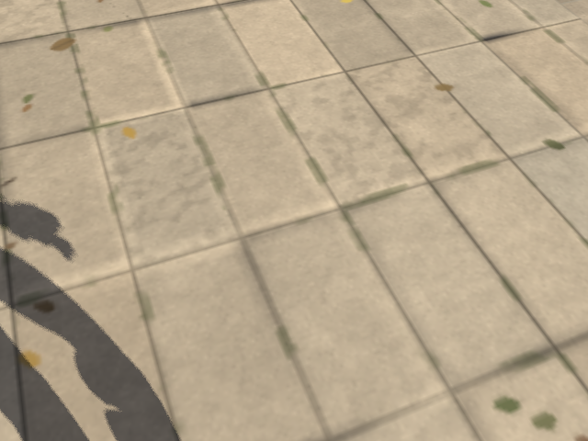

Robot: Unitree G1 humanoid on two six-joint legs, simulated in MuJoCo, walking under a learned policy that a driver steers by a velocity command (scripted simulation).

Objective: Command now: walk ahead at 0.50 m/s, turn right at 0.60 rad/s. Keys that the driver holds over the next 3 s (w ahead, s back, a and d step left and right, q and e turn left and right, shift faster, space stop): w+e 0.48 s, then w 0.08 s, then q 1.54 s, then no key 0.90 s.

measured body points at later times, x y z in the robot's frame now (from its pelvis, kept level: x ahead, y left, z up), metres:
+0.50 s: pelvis +0.26 -0.07 -0.01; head +0.29 -0.09 +0.44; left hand +0.47 +0.14 -0.11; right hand +0.24 -0.35 -0.14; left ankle +0.21 +0.10 -0.64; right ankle +0.29 -0.13 -0.74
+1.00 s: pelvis +0.47 -0.11 -0.01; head +0.51 -0.11 +0.44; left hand +0.62 +0.12 -0.14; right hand +0.49 -0.40 -0.13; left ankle +0.56 -0.08 -0.74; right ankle +0.36 -0.19 -0.64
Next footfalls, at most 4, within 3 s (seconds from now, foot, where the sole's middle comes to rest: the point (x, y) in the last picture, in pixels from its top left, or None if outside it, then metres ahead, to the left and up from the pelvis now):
0.36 right None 0.33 -0.14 -0.77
0.88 left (342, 390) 0.60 -0.09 -0.77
1.38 right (423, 417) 0.54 -0.27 -0.77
1.84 left None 0.48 -0.06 -0.77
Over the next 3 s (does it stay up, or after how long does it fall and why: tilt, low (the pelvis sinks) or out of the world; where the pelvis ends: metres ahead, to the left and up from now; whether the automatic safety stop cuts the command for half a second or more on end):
stays up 0.48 -0.16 0.01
